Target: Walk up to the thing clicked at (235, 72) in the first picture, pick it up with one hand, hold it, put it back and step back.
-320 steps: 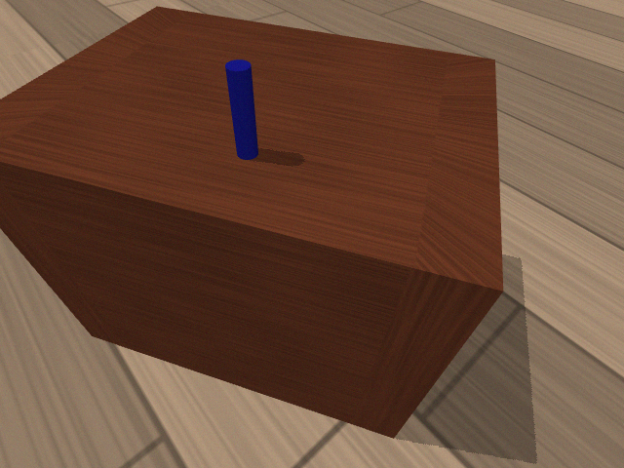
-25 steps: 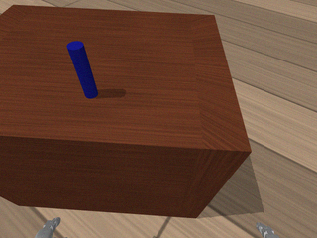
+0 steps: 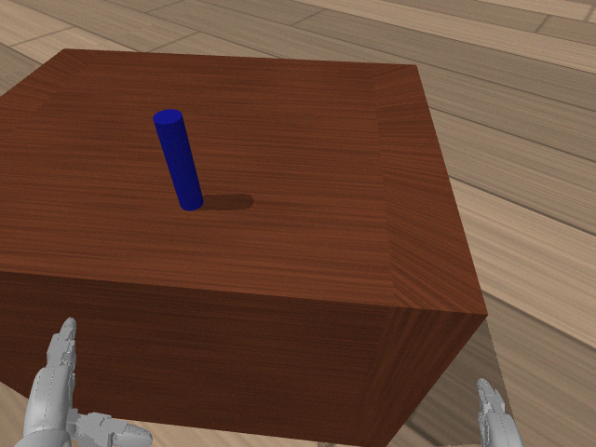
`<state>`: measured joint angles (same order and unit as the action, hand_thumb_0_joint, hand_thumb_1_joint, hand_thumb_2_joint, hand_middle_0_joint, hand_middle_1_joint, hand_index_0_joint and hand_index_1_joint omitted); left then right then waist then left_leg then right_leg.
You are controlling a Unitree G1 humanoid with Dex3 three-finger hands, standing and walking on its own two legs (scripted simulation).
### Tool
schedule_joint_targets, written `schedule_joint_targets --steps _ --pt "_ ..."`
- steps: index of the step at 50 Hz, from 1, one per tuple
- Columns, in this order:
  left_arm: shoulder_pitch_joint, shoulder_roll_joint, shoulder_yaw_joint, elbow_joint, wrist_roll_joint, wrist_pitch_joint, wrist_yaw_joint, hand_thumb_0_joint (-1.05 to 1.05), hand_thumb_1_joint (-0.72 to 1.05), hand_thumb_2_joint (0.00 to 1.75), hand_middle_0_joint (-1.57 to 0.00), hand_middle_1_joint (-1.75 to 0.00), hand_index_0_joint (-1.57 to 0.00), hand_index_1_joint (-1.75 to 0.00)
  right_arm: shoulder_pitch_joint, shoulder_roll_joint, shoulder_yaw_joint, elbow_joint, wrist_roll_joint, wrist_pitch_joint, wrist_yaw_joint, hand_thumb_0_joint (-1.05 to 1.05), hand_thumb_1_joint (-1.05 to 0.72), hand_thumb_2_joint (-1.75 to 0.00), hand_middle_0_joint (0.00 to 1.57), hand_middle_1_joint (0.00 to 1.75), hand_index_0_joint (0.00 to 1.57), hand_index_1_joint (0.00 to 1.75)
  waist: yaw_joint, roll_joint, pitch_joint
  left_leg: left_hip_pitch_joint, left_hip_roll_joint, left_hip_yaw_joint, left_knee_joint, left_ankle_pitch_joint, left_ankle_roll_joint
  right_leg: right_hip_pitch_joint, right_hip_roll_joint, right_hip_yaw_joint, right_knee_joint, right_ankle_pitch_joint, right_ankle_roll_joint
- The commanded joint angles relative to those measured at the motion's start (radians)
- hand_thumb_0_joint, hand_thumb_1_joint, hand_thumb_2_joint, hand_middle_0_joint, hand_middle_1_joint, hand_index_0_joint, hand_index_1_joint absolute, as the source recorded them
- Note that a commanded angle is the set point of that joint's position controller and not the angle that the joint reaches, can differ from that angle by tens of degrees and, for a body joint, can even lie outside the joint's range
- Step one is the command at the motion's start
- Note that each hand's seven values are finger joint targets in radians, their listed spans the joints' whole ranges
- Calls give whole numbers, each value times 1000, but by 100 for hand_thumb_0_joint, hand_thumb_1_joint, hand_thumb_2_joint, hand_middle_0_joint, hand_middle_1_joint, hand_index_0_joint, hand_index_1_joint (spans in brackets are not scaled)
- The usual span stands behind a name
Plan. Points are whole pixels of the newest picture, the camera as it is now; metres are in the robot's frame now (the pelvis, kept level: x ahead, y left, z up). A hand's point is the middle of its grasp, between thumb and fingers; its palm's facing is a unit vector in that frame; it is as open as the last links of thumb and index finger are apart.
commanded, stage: rise first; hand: left
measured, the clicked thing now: (181, 164) +0.50 +0.22 +0.11
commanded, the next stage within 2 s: go down in 1.30 s
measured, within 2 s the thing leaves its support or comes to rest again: neither
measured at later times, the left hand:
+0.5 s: hand (57, 369) +0.18 +0.26 +0.10, palm faces +0.37 -0.83 -0.42, open 17.6 cm
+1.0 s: hand (29, 351) +0.17 +0.26 +0.15, palm faces +0.41 -0.80 -0.44, open 17.6 cm
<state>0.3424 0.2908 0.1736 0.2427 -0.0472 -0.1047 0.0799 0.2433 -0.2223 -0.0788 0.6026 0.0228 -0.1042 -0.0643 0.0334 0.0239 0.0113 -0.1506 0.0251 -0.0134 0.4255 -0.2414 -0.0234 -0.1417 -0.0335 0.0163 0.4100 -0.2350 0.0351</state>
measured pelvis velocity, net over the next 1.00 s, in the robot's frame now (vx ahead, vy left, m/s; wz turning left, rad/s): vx -0.01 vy -0.01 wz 0.02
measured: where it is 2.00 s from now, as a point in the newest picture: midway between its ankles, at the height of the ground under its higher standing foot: outside the picture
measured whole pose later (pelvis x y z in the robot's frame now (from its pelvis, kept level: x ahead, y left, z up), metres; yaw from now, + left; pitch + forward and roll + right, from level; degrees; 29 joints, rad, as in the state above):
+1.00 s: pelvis -0.01 -0.01 +0.00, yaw +1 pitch -5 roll +0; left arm 0.43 0.36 0.36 -0.24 -0.05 -0.31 0.02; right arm 0.24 -0.22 -0.17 0.66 0.02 -0.15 -0.04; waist 0.06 0.05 0.06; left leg -0.11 0.02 -0.03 0.42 -0.22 -0.03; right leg -0.11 -0.04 -0.01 0.42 -0.23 0.03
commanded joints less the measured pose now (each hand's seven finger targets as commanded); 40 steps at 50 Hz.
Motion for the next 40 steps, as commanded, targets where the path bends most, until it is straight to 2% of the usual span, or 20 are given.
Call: schedule_joint_targets --steps 1,2,4,6,7,9,11,14,16,18,19,20,22,24,29,31,33,36,38,40 --pt "9 167 97 -324 -2 -71 -8 0 -54 0 -4 -3 -3 -4 -1 -120 -63 -123 7 -40 8 0 55 0 5 5 5 5 -7 44 -57 32 -22 63 -70 242 15 19 39 -79 -49 211 -40" --pt "25 180 120 -333 -5 -71 -8 0 -53 0 -4 -4 -4 -4 -8 -157 -101 -122 6 -41 6 0 55 0 5 5 5 5 -8 39 -64 35 -21 62 -66 266 15 25 37 -80 -46 235 -40" --pt "16 162 100 -381 -4 -76 -20 0 -54 0 -4 -3 -3 -4 -62 -134 -77 -143 6 -42 16 0 55 0 5 5 5 5 -1 19 -54 38 -18 56 -66 272 16 25 40 -83 -45 236 -38" --pt "12 201 150 -416 -4 -86 -18 0 -54 0 -4 -3 -3 -4 -70 -147 -94 -118 2 -38 17 0 55 0 5 5 5 5 10 15 -52 28 -18 52 -66 264 16 32 37 -83 -48 224 -38" --pt "16 184 133 -442 -4 -92 -22 0 -55 0 -4 -3 -3 -4 -84 -118 -72 -121 2 -38 21 0 55 0 5 5 5 5 14 23 -44 27 -19 52 -71 245 16 34 37 -83 -51 204 -38" --pt "16 211 170 -480 -3 -104 -20 0 -55 0 -4 -3 -3 -4 -98 -176 -123 -125 -4 -40 14 0 54 0 5 5 5 5 14 16 -60 39 -21 51 -72 233 17 40 37 -81 -49 194 -38" --pt "21 211 179 -498 -3 -119 -24 0 -56 0 -4 -4 -3 -4 -104 -136 -87 -131 -3 -40 17 0 54 0 5 5 5 5 18 11 -41 33 -24 51 -72 208 20 35 35 -80 -57 167 -37" --pt "39 237 222 -506 -3 -132 -21 0 -56 0 -4 -4 -4 -5 -108 -180 -130 -131 -10 -44 8 0 53 0 5 5 5 5 15 -20 -56 44 -30 53 -65 207 25 40 29 -78 -62 169 -31" --pt "42 222 215 -538 -1 -146 -28 0 -56 0 -5 -4 -4 -5 -89 -125 -101 -96 -8 -43 14 0 53 0 5 5 5 5 23 9 -44 41 -32 56 -69 190 24 35 27 -76 -63 156 -33" --pt "41 227 230 -539 -2 -158 -27 0 -57 0 -5 -4 -4 -5 -81 -164 -129 -116 -12 -50 9 0 52 -1 5 5 5 5 12 -19 -46 44 -30 53 -71 181 26 38 29 -79 -65 148 -31" --pt "43 223 218 -558 -2 -162 -30 0 -57 0 -5 -4 -4 -5 -74 -111 -95 -52 -7 -43 14 0 52 -1 5 5 5 5 31 35 -23 32 -34 54 -79 171 23 25 26 -80 -64 138 -36" --pt "29 232 227 -562 -3 -169 -32 0 -56 0 -4 -4 -4 -4 -98 -133 -110 -98 -7 -51 14 0 53 0 5 5 5 5 14 13 -22 37 -34 56 -74 165 25 19 25 -76 -68 133 -30" --pt "28 245 247 -584 -3 -180 -30 0 -56 0 -4 -4 -4 -5 -96 -158 -124 -117 -10 -57 10 0 53 -1 5 5 5 5 13 -4 -54 48 -35 54 -69 184 28 36 23 -78 -65 155 -27" --pt "45 242 247 -585 -3 -189 -33 0 -56 0 -4 -3 -3 -4 -74 -114 -100 -64 -7 -52 14 0 54 0 5 5 5 5 24 17 -14 35 -42 58 -74 159 30 10 17 -75 -73 133 -27" --pt "24 258 278 -622 -8 -214 -35 0 -55 0 -4 -3 -4 -4 -106 -162 -140 -82 -7 -65 13 0 54 -1 5 5 5 5 24 4 -17 33 -37 47 -84 132 27 13 25 -82 -70 98 -32" --pt "18 249 269 -638 -8 -223 -39 0 -55 0 -4 -3 -4 -4 -108 -112 -97 -85 -3 -69 19 0 54 -1 5 5 5 5 27 20 -7 28 -40 49 -85 117 28 6 24 -82 -75 83 -31" --pt "10 272 293 -648 -8 -233 -35 0 -54 0 -4 -3 -4 -4 -106 -169 -146 -94 -5 -73 12 0 55 -1 5 5 5 5 18 -1 -21 35 -39 47 -83 120 28 7 23 -81 -74 87 -30" --pt "16 258 289 -649 -8 -242 -39 0 -55 1 -4 -4 -4 -4 -101 -127 -114 -65 -4 -77 19 0 54 -2 5 5 5 5 29 22 -6 24 -36 44 -90 110 25 10 28 -85 -69 76 -33" --pt "3 278 308 -668 -10 -249 -35 0 -55 1 -5 -4 -4 -4 -120 -183 -154 -113 -6 -85 12 0 53 -2 5 5 5 5 21 0 -39 40 -36 40 -82 128 26 19 27 -84 -66 93 -32" --pt "7 274 307 -676 -9 -257 -38 0 -55 2 -4 -4 -4 -4 -110 -138 -119 -115 -1 -88 17 0 55 -2 5 5 5 5 27 13 -18 31 -40 44 -85 122 27 14 27 -84 -70 88 -32"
